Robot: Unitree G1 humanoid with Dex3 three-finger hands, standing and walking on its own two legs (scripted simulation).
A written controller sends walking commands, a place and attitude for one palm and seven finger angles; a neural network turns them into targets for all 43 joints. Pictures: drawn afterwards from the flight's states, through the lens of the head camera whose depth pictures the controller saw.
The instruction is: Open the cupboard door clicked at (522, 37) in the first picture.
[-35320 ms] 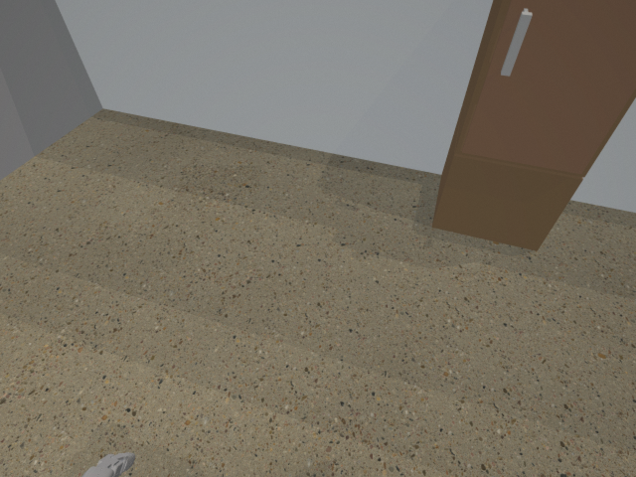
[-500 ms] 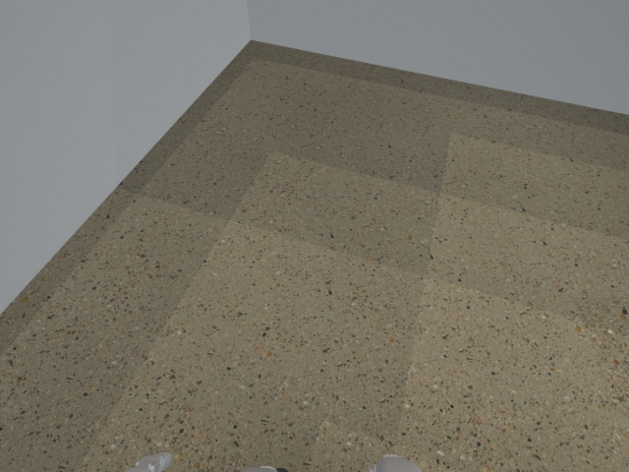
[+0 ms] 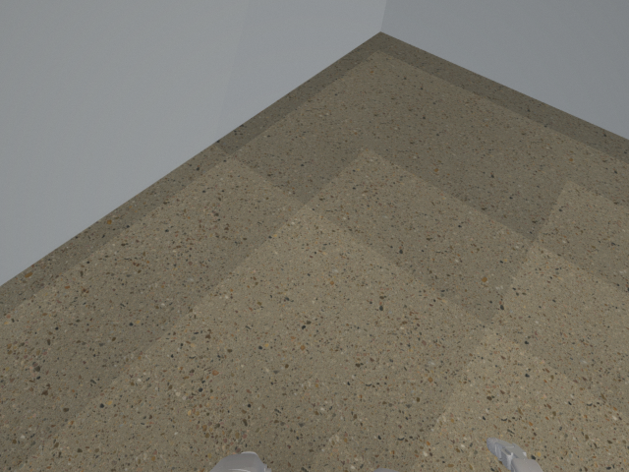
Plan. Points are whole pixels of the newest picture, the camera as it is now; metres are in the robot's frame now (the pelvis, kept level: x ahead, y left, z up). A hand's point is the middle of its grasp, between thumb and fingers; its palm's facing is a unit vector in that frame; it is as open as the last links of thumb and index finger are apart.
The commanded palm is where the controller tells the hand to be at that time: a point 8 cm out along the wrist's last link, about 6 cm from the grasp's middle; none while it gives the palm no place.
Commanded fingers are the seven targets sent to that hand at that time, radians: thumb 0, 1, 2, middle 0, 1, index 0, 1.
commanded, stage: turn to face it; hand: left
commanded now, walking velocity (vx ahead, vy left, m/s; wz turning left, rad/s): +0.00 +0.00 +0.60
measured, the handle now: out of the picture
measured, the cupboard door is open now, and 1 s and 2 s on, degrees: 40 40 40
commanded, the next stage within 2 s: none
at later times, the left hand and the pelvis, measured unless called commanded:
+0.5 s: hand out of the picture +0.04 +0.14 -0.13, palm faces +0.30 -0.92 -0.27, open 7.4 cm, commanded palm none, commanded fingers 0.00 0.90 0.90 -0.20 -0.30 -0.20 -0.30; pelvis +0.03 -0.07 +0.02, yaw +18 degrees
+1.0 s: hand out of the picture +0.01 +0.16 -0.14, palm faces +0.57 -0.76 -0.32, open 7.4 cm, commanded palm none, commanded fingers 0.00 0.90 0.90 -0.20 -0.30 -0.20 -0.30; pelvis +0.05 -0.09 +0.01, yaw +36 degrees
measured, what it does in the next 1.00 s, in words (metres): steps to the right, turning left: right foot, then left foot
